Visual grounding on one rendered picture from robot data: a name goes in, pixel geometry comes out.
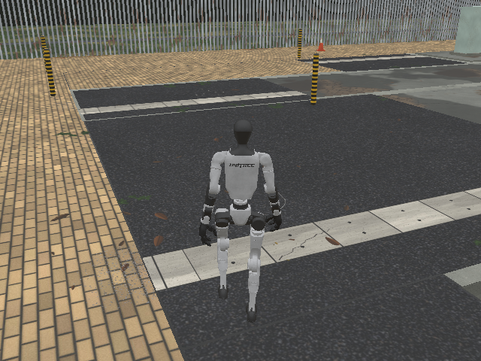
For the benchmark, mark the robot head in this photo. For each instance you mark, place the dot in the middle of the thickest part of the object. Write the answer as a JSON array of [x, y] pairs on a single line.
[[242, 132]]

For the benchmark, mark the robot left shin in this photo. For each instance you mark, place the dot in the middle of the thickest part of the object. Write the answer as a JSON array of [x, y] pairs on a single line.
[[222, 259]]

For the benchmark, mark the right robot upper arm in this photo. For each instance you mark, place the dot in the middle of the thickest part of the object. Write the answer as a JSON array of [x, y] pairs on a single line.
[[268, 172]]

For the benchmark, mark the right robot hand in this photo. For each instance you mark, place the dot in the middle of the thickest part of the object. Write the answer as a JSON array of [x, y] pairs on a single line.
[[277, 220]]

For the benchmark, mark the robot left forearm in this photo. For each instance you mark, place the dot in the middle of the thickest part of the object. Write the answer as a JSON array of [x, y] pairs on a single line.
[[208, 206]]

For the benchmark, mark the robot right forearm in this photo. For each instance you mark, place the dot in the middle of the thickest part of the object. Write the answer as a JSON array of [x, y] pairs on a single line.
[[274, 202]]

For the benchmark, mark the left robot upper arm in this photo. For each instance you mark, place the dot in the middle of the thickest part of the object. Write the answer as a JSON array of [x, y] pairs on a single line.
[[215, 171]]

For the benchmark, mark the left robot hand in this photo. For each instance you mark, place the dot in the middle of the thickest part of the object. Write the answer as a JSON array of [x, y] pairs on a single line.
[[202, 233]]

